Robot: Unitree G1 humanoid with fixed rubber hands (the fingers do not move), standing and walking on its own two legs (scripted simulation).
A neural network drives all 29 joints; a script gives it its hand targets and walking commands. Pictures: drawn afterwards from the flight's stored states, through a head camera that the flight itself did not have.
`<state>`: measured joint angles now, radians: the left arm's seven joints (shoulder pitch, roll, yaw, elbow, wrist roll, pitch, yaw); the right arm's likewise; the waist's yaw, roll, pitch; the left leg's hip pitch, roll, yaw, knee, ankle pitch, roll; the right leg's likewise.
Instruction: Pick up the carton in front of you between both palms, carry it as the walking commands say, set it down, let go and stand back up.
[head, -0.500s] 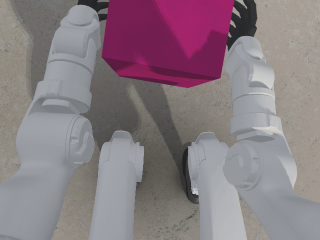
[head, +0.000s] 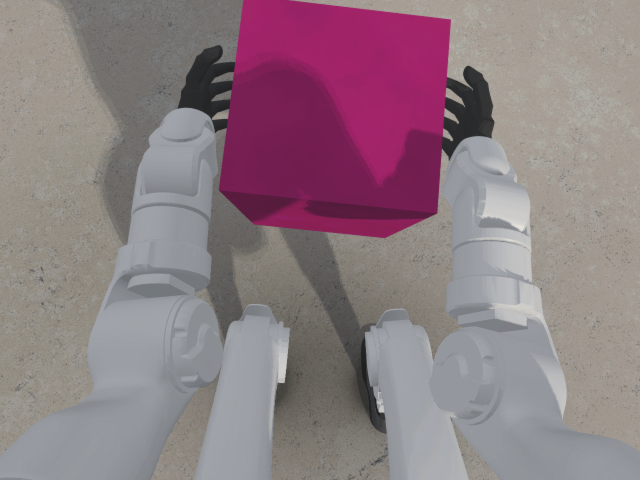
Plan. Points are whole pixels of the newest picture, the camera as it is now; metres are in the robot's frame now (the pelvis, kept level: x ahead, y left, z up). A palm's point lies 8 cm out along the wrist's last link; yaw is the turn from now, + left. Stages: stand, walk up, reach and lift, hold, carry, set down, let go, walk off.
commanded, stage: reach and lift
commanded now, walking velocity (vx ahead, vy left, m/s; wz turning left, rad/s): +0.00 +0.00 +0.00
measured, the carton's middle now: (330, 144) +0.52 +0.01 -0.13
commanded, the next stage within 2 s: none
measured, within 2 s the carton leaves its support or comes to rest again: neither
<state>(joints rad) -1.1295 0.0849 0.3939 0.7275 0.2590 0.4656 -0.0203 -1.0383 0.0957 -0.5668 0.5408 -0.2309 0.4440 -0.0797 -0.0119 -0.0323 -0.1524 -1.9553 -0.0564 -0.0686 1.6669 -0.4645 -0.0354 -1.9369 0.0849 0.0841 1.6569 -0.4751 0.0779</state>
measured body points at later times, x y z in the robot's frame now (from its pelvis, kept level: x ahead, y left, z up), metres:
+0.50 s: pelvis +0.05 +0.00 +0.14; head +0.19 +0.02 +0.56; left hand +0.46 +0.16 +0.09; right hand +0.45 -0.14 +0.10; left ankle +0.11 +0.13 -0.48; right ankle +0.11 -0.14 -0.48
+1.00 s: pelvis +0.09 -0.01 +0.24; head +0.10 -0.01 +0.69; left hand +0.40 +0.15 +0.24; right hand +0.41 -0.15 +0.25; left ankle +0.11 +0.13 -0.48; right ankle +0.11 -0.14 -0.48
